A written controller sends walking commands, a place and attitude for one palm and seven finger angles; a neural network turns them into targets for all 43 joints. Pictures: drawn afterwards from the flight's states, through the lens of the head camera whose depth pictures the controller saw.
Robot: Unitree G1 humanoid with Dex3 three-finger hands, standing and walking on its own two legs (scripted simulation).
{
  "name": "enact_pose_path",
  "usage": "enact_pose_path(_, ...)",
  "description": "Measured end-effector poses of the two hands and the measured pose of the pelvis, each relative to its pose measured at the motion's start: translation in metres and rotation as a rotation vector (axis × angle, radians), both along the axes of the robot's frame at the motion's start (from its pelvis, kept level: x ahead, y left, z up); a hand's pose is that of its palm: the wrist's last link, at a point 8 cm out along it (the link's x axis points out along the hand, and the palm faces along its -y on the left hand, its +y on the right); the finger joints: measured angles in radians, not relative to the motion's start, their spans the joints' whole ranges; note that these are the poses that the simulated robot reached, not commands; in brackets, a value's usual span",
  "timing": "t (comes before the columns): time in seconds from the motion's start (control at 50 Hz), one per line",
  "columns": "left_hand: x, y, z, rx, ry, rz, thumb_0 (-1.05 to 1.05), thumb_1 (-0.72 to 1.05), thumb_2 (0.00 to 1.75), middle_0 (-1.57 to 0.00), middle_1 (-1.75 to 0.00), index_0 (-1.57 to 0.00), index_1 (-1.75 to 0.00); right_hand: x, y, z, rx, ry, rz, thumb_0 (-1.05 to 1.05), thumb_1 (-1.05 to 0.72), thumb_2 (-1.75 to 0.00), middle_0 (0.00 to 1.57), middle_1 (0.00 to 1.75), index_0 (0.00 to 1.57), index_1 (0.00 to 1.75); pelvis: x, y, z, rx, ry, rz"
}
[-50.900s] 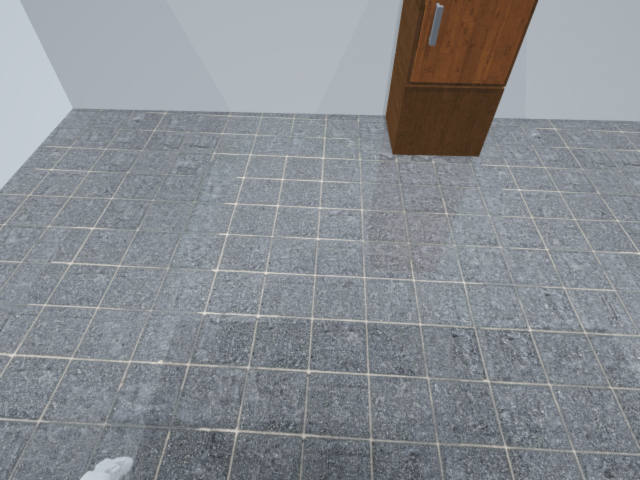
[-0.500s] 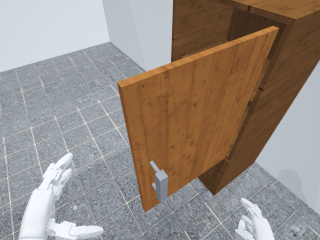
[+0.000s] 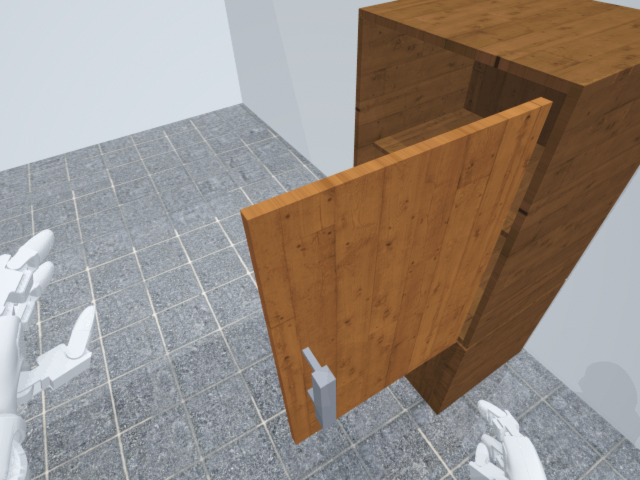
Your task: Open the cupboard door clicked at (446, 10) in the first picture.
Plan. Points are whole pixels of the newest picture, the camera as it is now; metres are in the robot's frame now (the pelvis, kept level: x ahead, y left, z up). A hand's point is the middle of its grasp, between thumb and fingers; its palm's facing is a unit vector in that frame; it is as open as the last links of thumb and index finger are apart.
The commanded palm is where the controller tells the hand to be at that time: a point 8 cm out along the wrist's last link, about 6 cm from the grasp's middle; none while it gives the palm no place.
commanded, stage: draw the hand back to the body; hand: left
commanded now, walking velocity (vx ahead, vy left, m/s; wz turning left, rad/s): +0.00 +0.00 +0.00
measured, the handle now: (317, 387) +0.28 +0.05 -0.09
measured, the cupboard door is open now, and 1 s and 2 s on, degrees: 89 89 89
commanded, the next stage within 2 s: step back with the hand held close in 0.38 s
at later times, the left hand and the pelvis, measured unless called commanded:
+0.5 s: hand (84, 354) +0.17 +0.24 +0.17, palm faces +0.45 -0.79 -0.42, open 7.4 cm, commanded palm +0.13 +0.28 +0.18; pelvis -0.01 -0.02 +0.01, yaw -1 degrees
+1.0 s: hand (45, 384) +0.14 +0.26 +0.16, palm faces +0.36 -0.77 -0.53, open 7.4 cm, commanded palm +0.08 +0.30 +0.18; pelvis -0.06 +0.00 +0.00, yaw -2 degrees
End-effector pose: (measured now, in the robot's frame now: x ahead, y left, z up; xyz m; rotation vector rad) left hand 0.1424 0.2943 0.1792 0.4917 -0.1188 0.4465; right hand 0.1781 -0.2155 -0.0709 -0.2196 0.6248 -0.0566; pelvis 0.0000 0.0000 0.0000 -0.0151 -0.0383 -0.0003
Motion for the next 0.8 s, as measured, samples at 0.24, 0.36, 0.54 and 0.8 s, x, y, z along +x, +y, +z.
enact_pose_path(0.24,-0.004,-0.013,-0.005,-0.039,0.017,0.002,0.01,0.85,0.88,-0.21,-0.3,-0.21,-0.3,-0.008,-0.018,-0.002,0.001,0.032,-0.016,0.01,-0.9,-0.9,0.2,0.3,0.2,0.3,-0.007,-0.012,0.005,0.007,-0.028,-0.008)
enact_pose_path(0.36,-0.01,-0.021,0.001,-0.019,-0.003,-0.012,0.01,0.88,0.89,-0.21,-0.3,-0.22,-0.3,-0.015,-0.024,-0.002,-0.003,0.033,-0.022,0.01,-0.9,-0.9,0.2,0.3,0.2,0.3,-0.009,-0.018,0.006,0.007,-0.043,-0.007)
enact_pose_path(0.54,-0.012,-0.021,0.006,0.0,-0.026,-0.005,0.01,0.88,0.9,-0.21,-0.3,-0.21,-0.3,-0.021,-0.028,-0.004,0.015,0.031,-0.03,0.01,-0.9,-0.9,0.2,0.3,0.2,0.3,-0.017,-0.023,0.006,0.006,-0.048,-0.007)
enact_pose_path(0.8,-0.008,-0.021,-0.005,0.068,0.067,-0.114,0.01,0.88,0.9,-0.21,-0.3,-0.22,-0.3,-0.052,-0.047,-0.003,-0.055,0.122,-0.141,0.01,-0.9,-0.9,0.2,0.3,0.2,0.3,-0.035,-0.012,0.005,0.006,0.035,-0.022)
